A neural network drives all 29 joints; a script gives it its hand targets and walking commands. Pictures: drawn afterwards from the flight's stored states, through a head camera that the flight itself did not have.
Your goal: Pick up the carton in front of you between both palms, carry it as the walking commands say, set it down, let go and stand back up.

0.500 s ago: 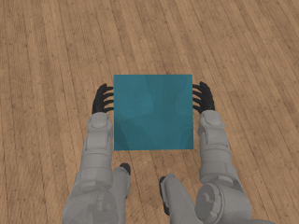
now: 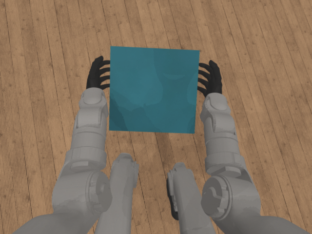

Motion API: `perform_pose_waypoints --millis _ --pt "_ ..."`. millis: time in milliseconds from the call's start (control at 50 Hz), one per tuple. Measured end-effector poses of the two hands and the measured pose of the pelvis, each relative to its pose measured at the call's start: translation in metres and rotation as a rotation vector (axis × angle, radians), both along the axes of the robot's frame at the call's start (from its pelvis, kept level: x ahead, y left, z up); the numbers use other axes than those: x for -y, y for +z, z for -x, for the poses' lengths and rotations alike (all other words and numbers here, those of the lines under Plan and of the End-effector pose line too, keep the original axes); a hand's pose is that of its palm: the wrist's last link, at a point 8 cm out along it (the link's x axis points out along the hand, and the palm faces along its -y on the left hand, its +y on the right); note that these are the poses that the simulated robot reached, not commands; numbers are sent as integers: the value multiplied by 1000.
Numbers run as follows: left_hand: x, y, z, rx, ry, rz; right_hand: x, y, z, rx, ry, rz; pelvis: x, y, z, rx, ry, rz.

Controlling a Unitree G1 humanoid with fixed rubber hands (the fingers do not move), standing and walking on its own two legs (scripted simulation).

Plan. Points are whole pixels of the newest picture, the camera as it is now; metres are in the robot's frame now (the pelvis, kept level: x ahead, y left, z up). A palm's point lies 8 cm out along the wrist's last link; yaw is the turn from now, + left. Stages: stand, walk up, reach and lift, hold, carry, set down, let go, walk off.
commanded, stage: set down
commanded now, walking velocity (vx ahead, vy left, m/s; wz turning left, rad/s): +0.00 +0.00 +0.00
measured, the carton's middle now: (153, 92) +0.47 +0.03 -0.18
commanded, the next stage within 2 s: none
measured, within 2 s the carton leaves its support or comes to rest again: rests again in 1.58 s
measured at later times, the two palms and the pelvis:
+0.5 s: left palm (102, 93) +0.47 +0.20 -0.25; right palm (189, 97) +0.48 -0.09 -0.23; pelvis -0.03 +0.01 -0.12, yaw -4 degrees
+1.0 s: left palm (106, 93) +0.49 +0.21 -0.34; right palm (183, 99) +0.50 -0.09 -0.34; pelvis -0.03 +0.01 -0.18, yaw -6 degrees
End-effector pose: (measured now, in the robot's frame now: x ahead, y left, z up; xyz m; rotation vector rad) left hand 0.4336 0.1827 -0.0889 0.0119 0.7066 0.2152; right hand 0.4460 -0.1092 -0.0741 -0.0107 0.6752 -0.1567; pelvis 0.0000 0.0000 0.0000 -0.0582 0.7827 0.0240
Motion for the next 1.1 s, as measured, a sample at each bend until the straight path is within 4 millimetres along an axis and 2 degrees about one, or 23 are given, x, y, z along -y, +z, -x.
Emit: perform_pose_waypoints --millis 200,420,740,820,900,1100 --pt "-7 -68 -14 1 -10 -6 -8 -68 -12 7 -15 8 -1 -51 12 -47 -15 13" --pt "-16 -136 -29 -11 -24 -12 -17 -134 -26 -1 -12 15 -5 -103 27 -45 -29 25" --pt "-30 -230 -48 -56 -64 -25 -26 -231 -43 -46 15 1 -8 -163 38 9 -62 31" --pt "-30 -244 -53 -78 -81 -31 -24 -250 -44 -67 15 -15 -10 -171 35 23 -80 23" --pt "-26 -249 -59 -74 -95 -20 -18 -262 -48 -59 6 -20 -9 -178 32 29 -93 11" --pt "-26 -251 -60 -68 -89 -8 -15 -265 -51 -48 37 -37 -1 -189 32 32 -116 -9"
